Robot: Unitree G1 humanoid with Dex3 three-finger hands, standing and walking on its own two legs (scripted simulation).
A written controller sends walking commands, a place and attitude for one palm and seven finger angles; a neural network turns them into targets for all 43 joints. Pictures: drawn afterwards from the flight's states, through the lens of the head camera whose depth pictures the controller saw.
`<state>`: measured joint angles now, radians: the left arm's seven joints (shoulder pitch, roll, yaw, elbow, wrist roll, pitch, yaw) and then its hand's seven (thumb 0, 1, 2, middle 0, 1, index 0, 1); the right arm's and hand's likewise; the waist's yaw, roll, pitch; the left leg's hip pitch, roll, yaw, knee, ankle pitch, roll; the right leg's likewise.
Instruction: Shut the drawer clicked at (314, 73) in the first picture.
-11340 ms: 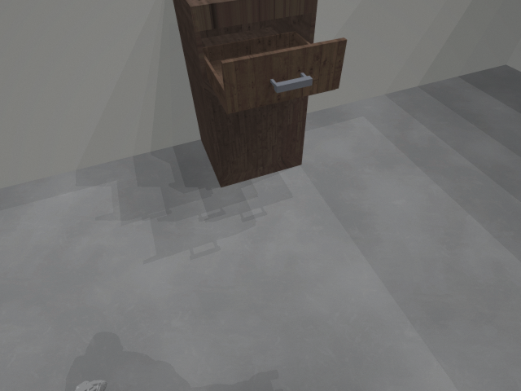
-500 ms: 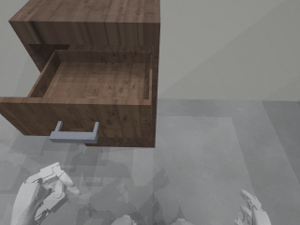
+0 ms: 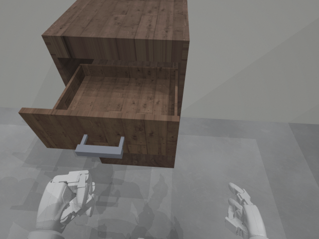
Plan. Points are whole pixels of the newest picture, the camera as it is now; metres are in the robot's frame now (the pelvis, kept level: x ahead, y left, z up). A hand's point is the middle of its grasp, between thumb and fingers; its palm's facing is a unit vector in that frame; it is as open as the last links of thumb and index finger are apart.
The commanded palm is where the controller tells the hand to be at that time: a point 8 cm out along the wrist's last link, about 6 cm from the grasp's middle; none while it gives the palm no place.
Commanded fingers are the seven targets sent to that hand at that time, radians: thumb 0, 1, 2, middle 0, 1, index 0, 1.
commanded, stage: raise the hand and make a fist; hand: left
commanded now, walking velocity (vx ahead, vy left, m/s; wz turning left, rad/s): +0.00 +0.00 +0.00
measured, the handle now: (101, 145) +0.37 +0.21 +0.00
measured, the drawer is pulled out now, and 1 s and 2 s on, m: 0.27 0.27 0.27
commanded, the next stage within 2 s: bring the fist close to the handle in 0.40 s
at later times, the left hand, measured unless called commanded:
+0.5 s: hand (92, 195) +0.19 +0.16 +0.09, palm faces +0.04 -1.00 -0.07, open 3.3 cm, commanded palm +0.16 +0.21 +0.09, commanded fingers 0.00 0.90 0.90 -1.40 -1.60 -1.40 -1.60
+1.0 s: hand (105, 186) +0.23 +0.15 +0.05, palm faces +0.01 -1.00 -0.06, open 3.3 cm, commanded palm +0.21 +0.21 +0.04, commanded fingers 0.00 0.90 0.90 -1.40 -1.60 -1.40 -1.60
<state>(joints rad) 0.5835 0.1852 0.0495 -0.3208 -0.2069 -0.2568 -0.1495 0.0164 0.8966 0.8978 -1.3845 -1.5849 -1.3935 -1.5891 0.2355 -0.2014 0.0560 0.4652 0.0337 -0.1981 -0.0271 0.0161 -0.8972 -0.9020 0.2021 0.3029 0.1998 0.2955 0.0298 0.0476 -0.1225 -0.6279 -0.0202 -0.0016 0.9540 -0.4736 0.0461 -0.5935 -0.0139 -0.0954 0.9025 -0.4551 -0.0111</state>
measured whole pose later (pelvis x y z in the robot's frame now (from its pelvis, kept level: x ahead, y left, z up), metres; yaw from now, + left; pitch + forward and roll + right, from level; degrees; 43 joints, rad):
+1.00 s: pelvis +0.00 -0.03 -0.01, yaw +0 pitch +12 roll -1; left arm 0.37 0.20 0.14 -0.02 -0.24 -0.36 -0.21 0.02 0.90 0.90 -1.40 -1.60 -1.40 -1.60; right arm 0.24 -0.25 0.01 0.54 0.02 -0.20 -0.04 0.02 -0.90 -0.90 0.20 0.30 0.20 0.30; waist -0.01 0.04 -0.12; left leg -0.73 0.00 -0.01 1.00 -0.48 0.01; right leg -0.72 0.00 -0.10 0.98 -0.48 -0.05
